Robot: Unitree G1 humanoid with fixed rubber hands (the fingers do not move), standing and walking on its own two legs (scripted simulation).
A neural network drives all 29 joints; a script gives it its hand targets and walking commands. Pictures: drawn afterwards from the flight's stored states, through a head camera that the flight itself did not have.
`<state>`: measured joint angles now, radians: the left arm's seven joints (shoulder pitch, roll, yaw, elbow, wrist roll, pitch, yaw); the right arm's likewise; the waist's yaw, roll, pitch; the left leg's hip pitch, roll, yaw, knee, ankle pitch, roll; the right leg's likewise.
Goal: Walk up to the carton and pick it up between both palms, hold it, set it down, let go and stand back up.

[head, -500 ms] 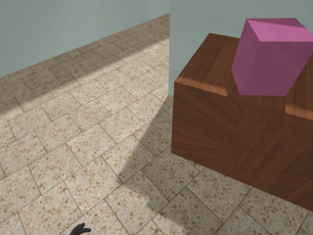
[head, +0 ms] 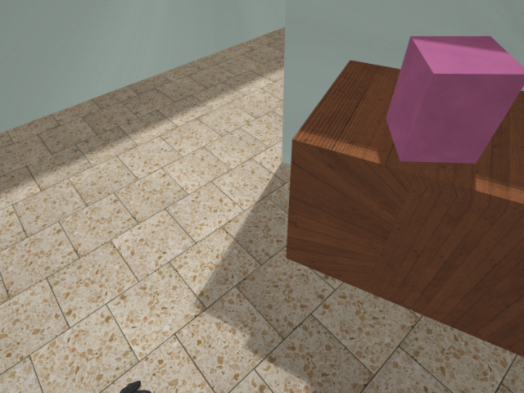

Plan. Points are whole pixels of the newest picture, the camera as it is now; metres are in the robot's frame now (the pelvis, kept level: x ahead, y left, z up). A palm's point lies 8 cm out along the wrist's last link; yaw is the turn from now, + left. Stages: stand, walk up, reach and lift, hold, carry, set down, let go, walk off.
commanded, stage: stand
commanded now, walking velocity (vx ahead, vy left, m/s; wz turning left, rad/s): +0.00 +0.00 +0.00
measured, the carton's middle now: (443, 100) +0.82 -0.44 +0.02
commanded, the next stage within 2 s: none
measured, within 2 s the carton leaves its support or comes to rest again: neither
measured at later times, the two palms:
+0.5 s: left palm out of the picture +0.10 +0.27 -0.11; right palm out of the picture +0.08 -0.29 -0.11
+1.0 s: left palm out of the picture +0.10 +0.27 -0.11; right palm out of the picture +0.08 -0.29 -0.11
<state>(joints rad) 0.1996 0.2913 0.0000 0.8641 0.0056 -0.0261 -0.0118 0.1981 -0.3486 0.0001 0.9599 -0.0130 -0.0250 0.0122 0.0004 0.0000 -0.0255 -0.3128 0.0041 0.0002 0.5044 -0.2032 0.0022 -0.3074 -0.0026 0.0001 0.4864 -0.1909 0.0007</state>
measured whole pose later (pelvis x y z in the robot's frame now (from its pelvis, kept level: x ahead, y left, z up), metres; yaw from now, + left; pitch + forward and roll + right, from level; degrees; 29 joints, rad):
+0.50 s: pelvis +0.00 +0.00 +0.00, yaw +0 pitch +1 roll +0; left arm 0.20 0.29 0.00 0.88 0.01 -0.03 -0.01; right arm 0.20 -0.35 0.00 0.97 -0.01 -0.03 0.01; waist 0.00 0.00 -0.03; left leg -0.31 0.00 0.00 0.49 -0.20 0.00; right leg -0.31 0.00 0.00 0.47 -0.19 0.00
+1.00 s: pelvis +0.00 +0.00 +0.00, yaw +0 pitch +1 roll +0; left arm 0.20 0.29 0.00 0.88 0.01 -0.03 -0.01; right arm 0.20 -0.35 0.00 0.97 -0.01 -0.03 0.01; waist 0.00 0.00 -0.03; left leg -0.31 0.00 0.00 0.49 -0.20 0.00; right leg -0.30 0.00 0.00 0.47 -0.18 0.00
